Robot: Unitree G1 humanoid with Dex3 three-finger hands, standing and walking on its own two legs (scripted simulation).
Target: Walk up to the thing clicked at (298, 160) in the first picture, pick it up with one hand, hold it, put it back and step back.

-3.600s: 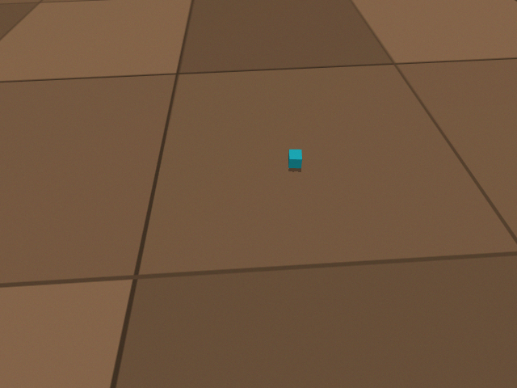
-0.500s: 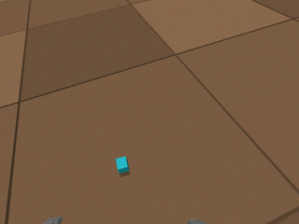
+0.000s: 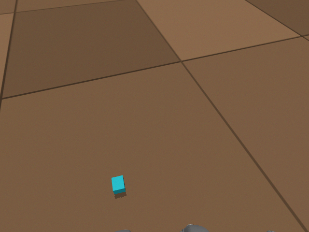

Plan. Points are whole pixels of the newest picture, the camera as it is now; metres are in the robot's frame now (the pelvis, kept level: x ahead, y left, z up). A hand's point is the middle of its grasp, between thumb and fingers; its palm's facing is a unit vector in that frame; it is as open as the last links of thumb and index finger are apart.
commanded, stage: walk up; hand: left
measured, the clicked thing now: (118, 184) +0.47 +0.23 -0.73
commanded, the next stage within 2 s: stand in 1.30 s
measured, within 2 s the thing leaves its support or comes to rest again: neither
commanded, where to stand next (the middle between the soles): +0.09 -0.01 m, yaw +0 degrees
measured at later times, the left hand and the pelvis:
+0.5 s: hand out of the picture +0.14 +0.24 -0.13, palm faces -0.03 -0.94 -0.35, open 7.3 cm; pelvis +0.03 -0.01 +0.01, yaw +0 degrees
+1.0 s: hand out of the picture +0.12 +0.24 -0.14, palm faces -0.02 -0.95 -0.32, open 7.3 cm; pelvis +0.04 +0.00 +0.02, yaw -1 degrees
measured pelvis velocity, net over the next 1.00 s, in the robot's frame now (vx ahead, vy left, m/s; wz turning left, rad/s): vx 0.04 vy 0.00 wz -0.01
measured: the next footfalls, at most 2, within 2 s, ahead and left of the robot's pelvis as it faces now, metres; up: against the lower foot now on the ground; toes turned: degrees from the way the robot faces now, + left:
right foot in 0.10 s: +0.10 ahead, -0.15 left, +0.00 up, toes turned -2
